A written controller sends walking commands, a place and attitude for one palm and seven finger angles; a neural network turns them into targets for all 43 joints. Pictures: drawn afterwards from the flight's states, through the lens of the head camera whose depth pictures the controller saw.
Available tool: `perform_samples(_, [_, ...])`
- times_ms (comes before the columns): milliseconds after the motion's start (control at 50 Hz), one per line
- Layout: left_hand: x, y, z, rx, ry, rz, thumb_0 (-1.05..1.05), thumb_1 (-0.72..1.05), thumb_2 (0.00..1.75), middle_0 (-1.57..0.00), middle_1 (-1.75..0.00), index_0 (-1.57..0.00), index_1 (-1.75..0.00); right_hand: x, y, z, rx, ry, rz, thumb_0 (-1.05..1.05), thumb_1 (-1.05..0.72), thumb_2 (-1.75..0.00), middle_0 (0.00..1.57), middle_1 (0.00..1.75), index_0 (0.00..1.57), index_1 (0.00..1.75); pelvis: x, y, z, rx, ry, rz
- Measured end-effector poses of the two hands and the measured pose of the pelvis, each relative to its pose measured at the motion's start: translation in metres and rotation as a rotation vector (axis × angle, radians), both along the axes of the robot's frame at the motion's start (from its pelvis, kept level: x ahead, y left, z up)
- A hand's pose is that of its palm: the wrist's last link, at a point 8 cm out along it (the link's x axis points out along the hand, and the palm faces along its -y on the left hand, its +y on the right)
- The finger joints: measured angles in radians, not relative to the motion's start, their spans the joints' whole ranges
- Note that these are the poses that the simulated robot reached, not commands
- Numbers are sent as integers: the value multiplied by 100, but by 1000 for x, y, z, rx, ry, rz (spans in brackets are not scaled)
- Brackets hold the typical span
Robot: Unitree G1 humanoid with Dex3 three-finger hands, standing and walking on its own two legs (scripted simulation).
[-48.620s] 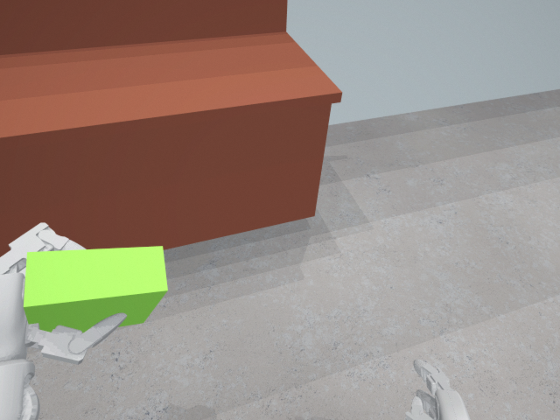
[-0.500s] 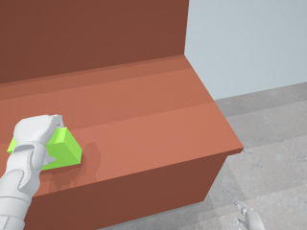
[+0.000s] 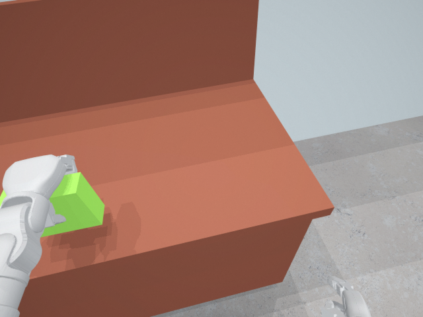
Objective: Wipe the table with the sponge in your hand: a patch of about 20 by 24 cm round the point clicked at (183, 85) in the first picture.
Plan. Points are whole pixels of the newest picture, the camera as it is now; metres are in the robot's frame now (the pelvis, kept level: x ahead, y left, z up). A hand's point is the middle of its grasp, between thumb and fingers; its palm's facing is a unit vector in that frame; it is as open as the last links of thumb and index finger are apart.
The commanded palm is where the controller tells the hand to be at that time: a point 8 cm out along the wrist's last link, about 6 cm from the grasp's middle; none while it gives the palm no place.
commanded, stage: lift the sponge slowly off the table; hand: left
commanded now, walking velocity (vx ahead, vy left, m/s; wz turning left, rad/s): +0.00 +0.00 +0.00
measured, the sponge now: (61, 211) +0.28 +0.35 +0.04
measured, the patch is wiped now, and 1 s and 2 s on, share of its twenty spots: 1.00 1.00 1.00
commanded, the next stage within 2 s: bring the sponge back beside the body in 0.72 s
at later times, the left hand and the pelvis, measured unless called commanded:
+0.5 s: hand (42, 183) +0.28 +0.34 +0.13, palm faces -0.01 -0.01 -1.00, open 9.3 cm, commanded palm +0.26 +0.33 +0.20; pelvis +0.00 +0.00 +0.00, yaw +0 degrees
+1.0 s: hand (57, 183) +0.28 +0.31 +0.13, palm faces -0.04 -0.02 -1.00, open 9.3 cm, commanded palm +0.25 +0.33 +0.20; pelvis -0.02 +0.00 +0.00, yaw +0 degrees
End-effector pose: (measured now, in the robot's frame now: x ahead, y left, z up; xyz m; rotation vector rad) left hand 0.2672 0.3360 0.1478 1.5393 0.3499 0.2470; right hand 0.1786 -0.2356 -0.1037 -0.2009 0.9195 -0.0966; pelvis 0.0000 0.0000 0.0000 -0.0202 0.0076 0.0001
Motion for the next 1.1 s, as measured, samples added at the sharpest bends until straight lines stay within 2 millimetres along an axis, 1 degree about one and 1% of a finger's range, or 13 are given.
perform_samples(140, [4,-3,5,-1,11,-26,-1,-46,107,-78,-138,-83,-142,10,3,5,-8,-30,21,1,-91,-90,20,30,20,30,-2,-3,0,0,-7,8])
perform_samples(260, [8,-8,21,15,-36,-59,-1,-46,107,-79,-138,-83,-142,11,4,6,1,-41,22,1,-91,-90,20,30,20,30,-2,-3,1,0,-9,2])
perform_samples(340, [6,-9,32,21,-63,-52,-1,-46,107,-78,-138,-83,-142,9,5,5,13,-38,21,1,-91,-90,20,30,20,30,-1,-2,1,1,-12,-3])
perform_samples(440, [-1,-5,38,18,-59,-22,-1,-46,107,-78,-138,-82,-142,7,6,4,22,-34,26,1,-91,-90,20,30,20,30,-3,0,1,2,-18,-2])
perform_samples(540, [-11,-7,40,9,-51,-28,-1,-46,107,-78,-138,-82,-142,8,10,5,22,-43,41,1,-91,-90,20,30,20,30,-6,1,1,2,-29,4])
perform_samples(640, [-16,-11,43,11,-60,-54,-1,-46,107,-79,-138,-83,-142,9,16,9,18,-61,60,1,-91,-90,20,30,20,30,-12,1,1,2,-41,10])
perform_samples(780, [-10,1,46,23,-49,-5,-1,-46,107,-79,-138,-83,-142,6,20,12,20,-68,73,1,-91,-90,20,30,20,30,-20,-1,2,1,-40,15])
perform_samples(820, [-7,0,45,20,-37,0,-1,-46,107,-79,-138,-83,-142,3,20,11,20,-69,70,1,-91,-90,20,30,20,30,-22,-1,2,1,-38,14])
perform_samples(880, [-2,-5,41,15,-17,-20,-1,-46,107,-79,-138,-83,-142,-2,17,9,20,-65,60,1,-91,-90,20,30,20,30,-23,0,3,1,-34,12])
perform_samples(960, [0,-20,37,6,-16,-88,-1,-46,107,-78,-138,-82,-142,-10,13,7,23,-58,38,1,-91,-90,20,30,20,30,-21,1,3,2,-35,0])
perform_samples(1020, [-4,-29,35,-3,-35,-130,-1,-46,107,-78,-138,-82,-142,-14,9,5,24,-47,25,1,-91,-90,20,30,20,30,-18,1,2,4,-38,-11])
perform_samples(1100, [-15,-30,37,-2,-74,-124,-1,-46,107,-79,-138,-82,-142,-15,5,4,23,-34,22,1,-91,-90,20,30,20,30,-16,0,2,5,-43,-20])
